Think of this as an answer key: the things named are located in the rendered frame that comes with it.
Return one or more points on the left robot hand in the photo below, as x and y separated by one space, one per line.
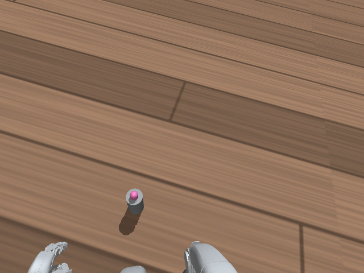
43 263

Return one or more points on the bottle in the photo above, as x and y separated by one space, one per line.
134 198

